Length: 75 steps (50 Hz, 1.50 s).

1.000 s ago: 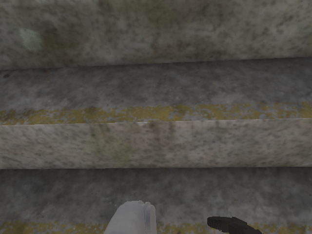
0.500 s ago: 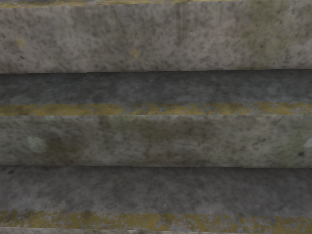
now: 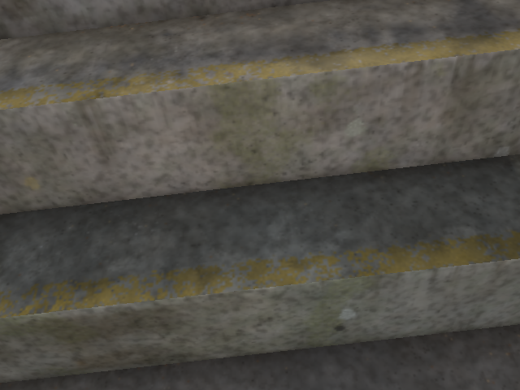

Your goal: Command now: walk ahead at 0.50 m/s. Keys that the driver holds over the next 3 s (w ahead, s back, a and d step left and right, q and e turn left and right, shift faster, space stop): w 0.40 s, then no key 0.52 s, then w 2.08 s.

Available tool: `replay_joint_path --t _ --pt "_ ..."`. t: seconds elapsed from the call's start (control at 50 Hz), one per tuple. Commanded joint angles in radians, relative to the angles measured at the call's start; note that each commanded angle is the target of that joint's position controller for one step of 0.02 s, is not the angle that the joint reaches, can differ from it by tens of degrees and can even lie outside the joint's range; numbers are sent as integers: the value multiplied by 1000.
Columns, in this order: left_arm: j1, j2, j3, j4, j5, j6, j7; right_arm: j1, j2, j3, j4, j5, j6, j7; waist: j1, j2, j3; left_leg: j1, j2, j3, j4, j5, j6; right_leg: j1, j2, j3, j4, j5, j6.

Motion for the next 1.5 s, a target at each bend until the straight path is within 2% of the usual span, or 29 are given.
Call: replay_joint_path --t 0.02,0.16,0.28,0.4,0.46,0.48,0.5,0.52,0.54,0.56,0.58,0.6,0.62,0.66,0.72,0.8,0.9,0.94,0.96,1.0,1.02,1.04,1.08,1.14,1.3,1.34,1.42,1.46,1.5 --pt "147 41 22 87 11 -70 0 -22 108 55 -78 -10 27 -4 37 -97 23 -347 -34 -41 87 -10 28 412 -75 506 -670 209 15" --pt "366 25 46 203 14 -161 7 -145 147 80 -59 16 50 -6 50 -43 26 -514 -70 -40 86 -41 62 644 -98 346 -905 524 36" --pt "482 41 27 232 23 -162 -3 -305 182 105 -120 40 67 -30 85 -97 105 -826 -66 12 521 -173 94 683 -125 263 -1052 508 17" --pt "633 36 5 278 -10 -142 48 -474 190 135 -198 60 98 -40 138 -176 159 -709 34 294 72 -174 56 653 -38 115 -1198 719 53" --pt "672 71 20 329 -26 -106 83 -462 216 166 -209 107 135 -46 143 -350 106 -451 64 403 -343 -557 115 815 -54 57 -1332 1296 -11" --pt "653 56 2 337 -41 -88 94 -420 234 184 -171 145 146 -52 94 -290 39 -225 -29 458 -501 -715 157 794 -10 -40 -1243 1770 -3" --pt "660 78 -12 317 -75 -105 96 -235 175 177 -101 163 137 -67 41 -382 -38 -12 -135 549 -533 -889 189 773 -89 -13 -1079 2596 -45" --pt "654 168 2 312 -105 -134 78 -48 139 163 -60 143 128 -66 -41 -395 -155 173 -108 465 -597 -830 226 778 -143 -4 -874 2737 -63" --pt "691 172 9 289 -109 -151 53 51 100 148 -18 122 106 -68 -29 -319 -284 500 -26 262 -704 -793 280 556 -132 97 -672 2600 -9" --pt "608 285 32 257 -97 -168 5 190 58 128 12 100 131 -73 -132 -269 -427 639 36 9 -864 -852 284 453 -60 131 -494 2295 -33" --pt "374 301 51 188 -81 -161 -27 204 -19 92 46 50 167 -88 -189 23 -404 579 160 -386 -1261 -1080 319 279 152 103 -149 1546 -50" --pt "258 220 61 134 -19 -150 -53 50 -48 56 46 18 181 -95 -112 60 -342 421 273 -656 -1522 -1069 357 179 265 251 384 847 -51" --pt "193 123 53 66 18 -121 -48 -84 -67 36 43 15 170 -93 -49 -36 -247 284 301 -590 -1486 -1030 321 55 272 331 664 807 -59" --pt "201 -35 9 -19 49 -58 -16 -208 51 68 145 12 130 -88 149 -96 76 -133 277 -329 -1373 -1054 164 -43 253 358 656 777 -75" --pt "381 -57 -9 40 16 -18 11 -238 131 101 220 16 80 -56 242 -53 120 -202 210 -27 -1323 -845 109 -107 279 345 687 732 -64" --pt "340 -12 -18 71 -12 25 44 -127 40 106 242 50 42 -62 216 -8 118 -107 214 92 -1398 -720 126 -113 255 272 388 755 7" --pt "316 51 7 140 -56 84 51 -167 -49 74 182 22 43 -104 146 124 18 62 248 66 -1570 -727 128 251 102 80 -340 429 14" --pt "369 -5 -14 199 -26 74 43 -81 2 86 183 27 65 -101 114 91 0 107 303 -16 -1527 -745 159 452 100 38 -552 433 -48" --pt "301 -20 -27 196 -11 48 33 55 2 74 212 -2 72 -82 43 -25 7 228 223 43 -1432 -757 163 423 216 14 -753 189 -51" --pt "345 79 -8 205 43 -6 23 188 63 71 204 23 63 -46 -12 -196 34 171 130 103 -1050 -599 82 461 19 470 -913 164 -116" --pt "395 148 20 209 33 -1 34 112 54 63 145 53 58 -29 32 -354 48 11 39 186 -860 -621 43 449 -118 863 -1197 -253 -244" --pt "373 194 41 195 27 -7 31 27 26 46 120 42 56 -17 62 -273 74 -32 36 146 -518 -570 18 384 -173 977 -1277 -292 -304" --pt "334 259 73 201 4 -23 28 -94 92 59 31 24 38 -5 48 -149 96 -192 35 123 -188 -526 9 451 -126 746 -1182 -65 -272" --pt "414 159 66 218 -2 -51 41 -120 115 82 -66 13 9 6 74 1 101 -366 29 86 -148 -354 33 624 -67 598 -1084 123 -215" --pt "433 148 80 198 1 -113 57 -123 121 85 -179 5 44 -9 60 -176 52 -539 104 77 92 -354 45 696 -150 496 -1148 175 -232" --pt "412 114 70 185 16 -121 59 -206 107 79 -218 24 45 -19 84 -194 81 -652 130 83 240 -418 40 731 -179 484 -1190 235 -236" --pt "455 189 94 201 37 -154 32 -484 147 102 -424 39 59 -56 137 -235 190 -1051 180 0 371 -840 74 892 -238 451 -1269 146 -158" --pt "397 175 91 204 13 -135 37 -532 146 125 -506 56 64 -41 106 -219 185 -778 230 68 -17 -779 87 650 -159 313 -1418 136 -94" --pt "202 228 76 129 -82 -112 26 -315 150 150 -450 115 90 -33 38 -263 71 206 119 263 -586 -792 122 166 -50 131 -1633 666 -209"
